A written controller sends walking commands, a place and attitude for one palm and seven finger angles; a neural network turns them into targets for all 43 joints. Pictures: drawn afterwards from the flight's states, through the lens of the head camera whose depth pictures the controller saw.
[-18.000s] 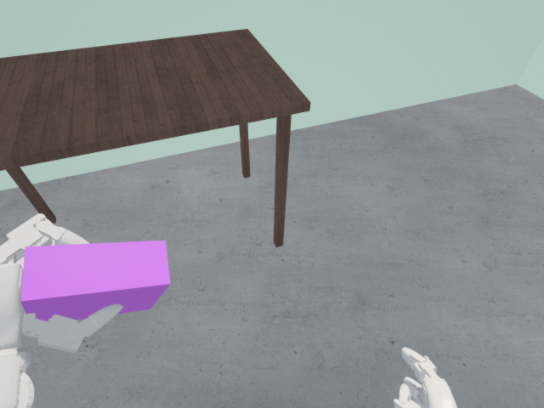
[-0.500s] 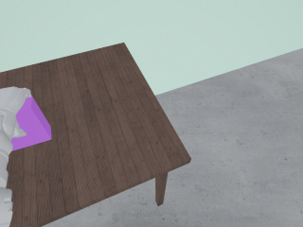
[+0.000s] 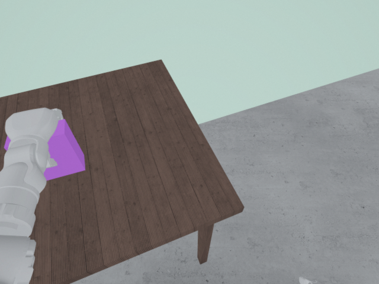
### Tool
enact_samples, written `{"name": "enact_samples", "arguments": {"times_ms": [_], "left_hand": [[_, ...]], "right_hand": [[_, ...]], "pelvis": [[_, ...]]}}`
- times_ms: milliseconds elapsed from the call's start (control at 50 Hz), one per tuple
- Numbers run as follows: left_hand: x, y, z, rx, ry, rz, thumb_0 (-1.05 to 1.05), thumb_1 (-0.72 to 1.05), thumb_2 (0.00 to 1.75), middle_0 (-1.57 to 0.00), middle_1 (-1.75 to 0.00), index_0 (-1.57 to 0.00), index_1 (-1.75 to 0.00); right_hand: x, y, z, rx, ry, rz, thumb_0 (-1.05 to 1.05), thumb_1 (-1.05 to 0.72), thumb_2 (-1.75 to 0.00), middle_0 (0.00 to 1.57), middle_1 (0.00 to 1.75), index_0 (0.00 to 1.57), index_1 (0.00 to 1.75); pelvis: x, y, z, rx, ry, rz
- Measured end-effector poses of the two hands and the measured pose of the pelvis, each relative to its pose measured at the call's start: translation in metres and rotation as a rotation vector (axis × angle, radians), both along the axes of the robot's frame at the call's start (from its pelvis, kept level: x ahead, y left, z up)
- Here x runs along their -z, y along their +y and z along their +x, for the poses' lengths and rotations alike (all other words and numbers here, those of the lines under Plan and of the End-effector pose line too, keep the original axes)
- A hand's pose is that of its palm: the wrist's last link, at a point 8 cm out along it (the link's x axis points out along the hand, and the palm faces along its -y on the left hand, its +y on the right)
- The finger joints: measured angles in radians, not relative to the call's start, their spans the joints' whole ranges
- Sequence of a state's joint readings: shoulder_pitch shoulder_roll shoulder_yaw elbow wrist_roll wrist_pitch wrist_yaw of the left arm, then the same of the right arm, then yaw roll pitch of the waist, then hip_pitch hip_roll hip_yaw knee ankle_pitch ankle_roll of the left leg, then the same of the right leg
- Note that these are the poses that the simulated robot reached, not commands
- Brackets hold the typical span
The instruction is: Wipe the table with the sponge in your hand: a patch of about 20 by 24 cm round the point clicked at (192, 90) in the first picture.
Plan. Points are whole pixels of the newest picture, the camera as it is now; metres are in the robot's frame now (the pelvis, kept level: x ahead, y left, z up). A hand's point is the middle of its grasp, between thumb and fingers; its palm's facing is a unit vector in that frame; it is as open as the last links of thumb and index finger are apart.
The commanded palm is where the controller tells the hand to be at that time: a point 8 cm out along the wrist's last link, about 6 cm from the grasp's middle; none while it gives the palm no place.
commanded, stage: slide across to the middle lane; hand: left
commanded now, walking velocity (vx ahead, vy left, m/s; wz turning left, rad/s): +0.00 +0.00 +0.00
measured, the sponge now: (54, 158) +0.37 +0.36 +0.03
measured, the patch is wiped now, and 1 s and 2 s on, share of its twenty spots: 0.40 0.65 0.90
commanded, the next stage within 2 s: wipe back along the middle lane in 0.20 s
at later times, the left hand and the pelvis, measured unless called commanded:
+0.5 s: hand (66, 139) +0.39 +0.31 +0.07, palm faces -0.08 +0.01 -1.00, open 9.7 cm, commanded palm +0.36 +0.29 +0.11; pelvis +0.02 -0.01 +0.00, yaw +0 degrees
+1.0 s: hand (70, 154) +0.35 +0.29 +0.07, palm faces -0.02 -0.01 -1.00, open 9.7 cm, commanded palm +0.31 +0.27 +0.10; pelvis +0.02 -0.01 +0.00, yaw -1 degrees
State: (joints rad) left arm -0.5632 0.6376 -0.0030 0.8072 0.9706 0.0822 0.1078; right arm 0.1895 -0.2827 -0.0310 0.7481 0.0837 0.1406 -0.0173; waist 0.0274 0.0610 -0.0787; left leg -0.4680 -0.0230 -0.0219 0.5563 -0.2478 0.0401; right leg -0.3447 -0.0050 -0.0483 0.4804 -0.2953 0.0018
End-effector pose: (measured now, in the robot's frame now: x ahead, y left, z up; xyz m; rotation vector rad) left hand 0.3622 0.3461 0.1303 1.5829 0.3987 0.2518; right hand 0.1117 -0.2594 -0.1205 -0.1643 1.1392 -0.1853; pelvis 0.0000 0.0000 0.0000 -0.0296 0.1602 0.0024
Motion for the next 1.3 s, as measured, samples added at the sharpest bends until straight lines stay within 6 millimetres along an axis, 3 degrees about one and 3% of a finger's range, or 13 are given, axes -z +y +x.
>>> {"name": "enact_samples", "arguments": {"times_ms": [200,460,640,960,1300], "left_hand": [[-0.001,-0.025,0.014,0.017,0.001,-0.007,0.01,-0.50,1.12,-0.78,-1.42,-0.76,-1.42],[0.002,-0.039,0.014,-0.008,-0.017,-0.010,0.01,-0.49,1.12,-0.77,-1.43,-0.75,-1.43],[0.002,-0.049,-0.001,0.005,-0.049,-0.019,0.00,-0.47,1.12,-0.74,-1.45,-0.73,-1.46],[0.003,-0.063,-0.027,-0.001,-0.074,-0.022,0.02,-0.46,1.11,-0.73,-1.47,-0.72,-1.47],[0.003,-0.081,-0.063,0.011,-0.124,-0.041,0.03,-0.46,1.10,-0.70,-1.48,-0.73,-1.45]], "right_hand": [[-0.005,0.005,0.032,-0.033,-0.062,0.022,0.01,-0.90,-0.90,0.20,0.30,0.20,0.30],[-0.004,-0.015,0.025,0.001,-0.029,0.016,0.01,-0.90,-0.90,0.20,0.30,0.20,0.30],[-0.006,-0.021,0.028,0.012,-0.052,0.024,0.01,-0.91,-0.90,0.19,0.30,0.20,0.30],[-0.019,0.004,0.071,-0.055,-0.190,0.071,0.01,-0.91,-0.90,0.19,0.30,0.20,0.30],[-0.022,0.015,0.092,-0.094,-0.247,0.105,0.01,-0.91,-0.90,0.19,0.30,0.20,0.30]], "pelvis": [[-0.001,-0.005,0.007,-0.003,-0.004,0.006],[-0.002,-0.013,0.015,0.009,-0.011,0.009],[-0.003,-0.013,0.018,0.017,-0.026,0.011],[-0.003,-0.011,0.015,0.012,-0.052,0.016],[-0.003,-0.011,0.019,0.017,-0.072,0.020]]}}
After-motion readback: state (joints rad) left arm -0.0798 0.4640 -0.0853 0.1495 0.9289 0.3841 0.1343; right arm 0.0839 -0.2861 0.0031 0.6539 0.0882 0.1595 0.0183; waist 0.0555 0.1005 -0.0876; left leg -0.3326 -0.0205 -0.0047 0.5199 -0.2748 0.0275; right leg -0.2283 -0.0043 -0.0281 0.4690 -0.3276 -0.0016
